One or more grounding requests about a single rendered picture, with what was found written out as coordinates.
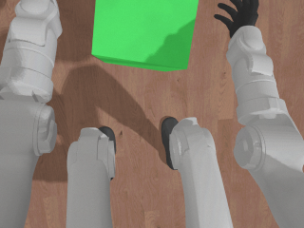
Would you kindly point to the robot right hand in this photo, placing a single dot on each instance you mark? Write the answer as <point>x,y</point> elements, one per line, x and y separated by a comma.
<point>245,15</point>

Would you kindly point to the right robot upper arm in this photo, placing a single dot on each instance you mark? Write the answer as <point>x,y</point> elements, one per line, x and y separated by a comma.
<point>274,156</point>

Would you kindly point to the robot right forearm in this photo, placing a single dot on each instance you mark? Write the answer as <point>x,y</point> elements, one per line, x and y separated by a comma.
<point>252,72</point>

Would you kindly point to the robot left forearm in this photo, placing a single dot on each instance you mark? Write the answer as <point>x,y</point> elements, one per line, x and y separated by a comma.
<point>30,51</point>

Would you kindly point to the left robot shin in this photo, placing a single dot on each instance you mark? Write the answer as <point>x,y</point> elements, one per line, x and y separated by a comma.
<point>72,151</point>

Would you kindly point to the carton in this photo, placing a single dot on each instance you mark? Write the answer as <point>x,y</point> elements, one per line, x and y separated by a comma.
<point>150,34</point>

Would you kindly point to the right robot foot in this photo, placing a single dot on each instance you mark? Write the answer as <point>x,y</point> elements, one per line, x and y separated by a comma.
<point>166,129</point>

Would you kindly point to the left robot upper arm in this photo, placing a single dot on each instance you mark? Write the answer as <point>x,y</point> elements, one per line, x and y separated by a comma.
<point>27,131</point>

